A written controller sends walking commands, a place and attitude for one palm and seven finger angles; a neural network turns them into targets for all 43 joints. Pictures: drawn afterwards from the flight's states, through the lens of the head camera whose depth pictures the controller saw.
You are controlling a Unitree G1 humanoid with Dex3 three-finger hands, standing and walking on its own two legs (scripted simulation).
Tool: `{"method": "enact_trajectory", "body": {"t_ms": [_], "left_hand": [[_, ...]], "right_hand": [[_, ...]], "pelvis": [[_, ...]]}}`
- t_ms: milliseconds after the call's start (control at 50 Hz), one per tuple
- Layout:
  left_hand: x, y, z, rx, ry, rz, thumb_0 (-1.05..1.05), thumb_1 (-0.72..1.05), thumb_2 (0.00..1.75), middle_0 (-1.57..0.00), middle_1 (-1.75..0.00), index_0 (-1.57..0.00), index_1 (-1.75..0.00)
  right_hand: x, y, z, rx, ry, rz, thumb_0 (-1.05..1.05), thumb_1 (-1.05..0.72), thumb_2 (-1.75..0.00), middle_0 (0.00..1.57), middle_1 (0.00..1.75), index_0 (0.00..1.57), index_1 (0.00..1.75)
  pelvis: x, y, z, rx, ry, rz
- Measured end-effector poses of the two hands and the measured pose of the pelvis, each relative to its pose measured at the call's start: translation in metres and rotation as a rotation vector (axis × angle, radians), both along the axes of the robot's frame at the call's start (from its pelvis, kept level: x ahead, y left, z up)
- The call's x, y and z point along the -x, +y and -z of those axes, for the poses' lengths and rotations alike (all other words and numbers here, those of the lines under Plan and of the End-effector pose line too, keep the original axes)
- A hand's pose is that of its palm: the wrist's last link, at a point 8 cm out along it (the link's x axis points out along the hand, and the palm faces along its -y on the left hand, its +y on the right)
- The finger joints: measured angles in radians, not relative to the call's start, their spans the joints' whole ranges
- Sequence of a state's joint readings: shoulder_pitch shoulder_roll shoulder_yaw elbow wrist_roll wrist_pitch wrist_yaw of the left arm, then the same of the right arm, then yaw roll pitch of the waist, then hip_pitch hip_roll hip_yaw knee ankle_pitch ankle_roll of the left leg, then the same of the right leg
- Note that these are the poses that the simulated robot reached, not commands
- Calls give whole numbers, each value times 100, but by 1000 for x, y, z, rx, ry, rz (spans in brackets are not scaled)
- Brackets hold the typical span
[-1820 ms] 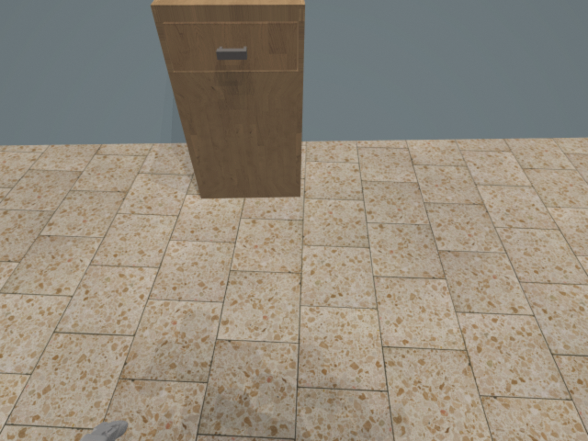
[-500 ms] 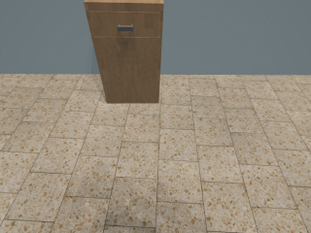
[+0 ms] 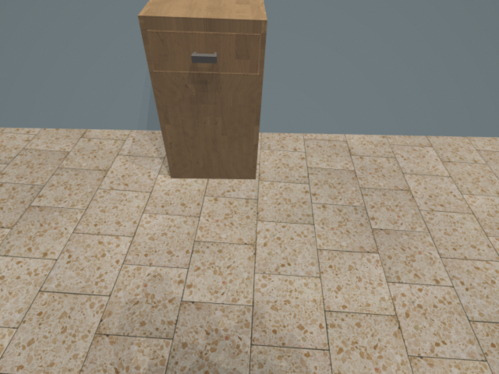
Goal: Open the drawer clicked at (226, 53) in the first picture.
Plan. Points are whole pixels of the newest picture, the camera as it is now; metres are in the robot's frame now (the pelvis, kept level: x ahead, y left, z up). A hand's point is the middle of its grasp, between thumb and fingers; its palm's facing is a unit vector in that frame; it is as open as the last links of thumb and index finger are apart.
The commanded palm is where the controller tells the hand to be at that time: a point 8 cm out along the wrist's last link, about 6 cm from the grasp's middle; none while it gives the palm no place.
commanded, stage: walk to a spot facing it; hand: left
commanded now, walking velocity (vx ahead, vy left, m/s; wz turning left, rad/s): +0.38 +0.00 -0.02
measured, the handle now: (204, 56) +1.27 +0.27 -0.03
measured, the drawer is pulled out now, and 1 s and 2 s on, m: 0.00 0.00 0.00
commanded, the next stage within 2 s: take the last steps up to it in 0.82 s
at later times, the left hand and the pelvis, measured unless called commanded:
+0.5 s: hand (186, 292) +0.33 +0.16 -0.18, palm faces -0.11 -0.98 -0.17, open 7.4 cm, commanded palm none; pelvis +0.20 -0.01 -0.03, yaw -5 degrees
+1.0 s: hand (177, 291) +0.34 +0.19 -0.19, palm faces +0.09 -0.99 -0.12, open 7.4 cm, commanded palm none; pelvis +0.40 +0.03 -0.01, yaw -1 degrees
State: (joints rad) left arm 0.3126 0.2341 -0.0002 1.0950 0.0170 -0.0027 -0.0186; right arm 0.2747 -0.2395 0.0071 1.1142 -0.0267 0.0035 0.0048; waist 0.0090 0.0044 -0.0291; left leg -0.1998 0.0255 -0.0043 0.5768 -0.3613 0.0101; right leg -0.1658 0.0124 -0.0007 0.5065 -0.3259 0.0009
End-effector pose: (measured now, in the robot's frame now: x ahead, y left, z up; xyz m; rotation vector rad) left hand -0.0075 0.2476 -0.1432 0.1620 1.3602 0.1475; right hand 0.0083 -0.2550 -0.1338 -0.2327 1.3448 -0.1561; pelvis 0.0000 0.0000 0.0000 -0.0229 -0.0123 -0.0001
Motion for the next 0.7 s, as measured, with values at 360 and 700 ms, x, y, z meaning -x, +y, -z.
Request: {"method": "enact_trajectory", "body": {"t_ms": [360,700], "left_hand": [[-189,-3,8,70,-48,87,1,91,90,-19,-29,-20,-30],[-350,-35,-3,4,-157,93,-1,94,90,-20,-29,-20,-30]], "right_hand": [[44,97,-19,-84,351,245,0,-90,-90,20,30,20,30],[-241,16,9,-63,-24,196,0,-91,-90,20,30,20,30]], "pelvis": [[-123,20,0,-2,13,56],[-274,-18,1,1,-31,69]]}}
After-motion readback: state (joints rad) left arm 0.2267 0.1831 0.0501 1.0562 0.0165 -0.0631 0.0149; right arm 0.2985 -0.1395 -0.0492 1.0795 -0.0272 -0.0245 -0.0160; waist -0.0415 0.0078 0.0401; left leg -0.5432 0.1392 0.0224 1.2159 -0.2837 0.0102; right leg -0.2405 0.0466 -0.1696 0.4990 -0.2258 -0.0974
